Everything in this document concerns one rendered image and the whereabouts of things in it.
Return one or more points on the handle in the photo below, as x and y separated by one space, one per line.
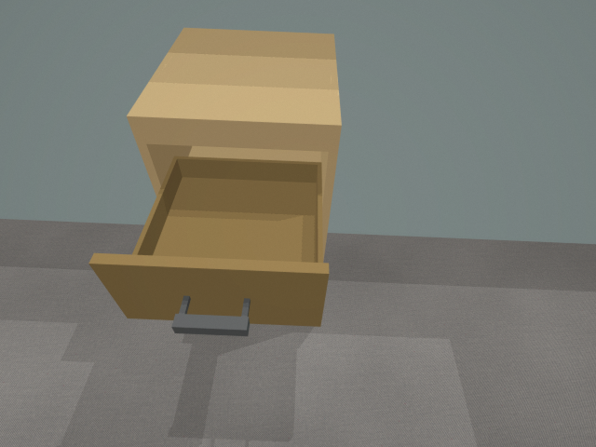
212 325

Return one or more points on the drawer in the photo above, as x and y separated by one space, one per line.
225 229

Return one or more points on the cabinet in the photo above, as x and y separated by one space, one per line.
246 95

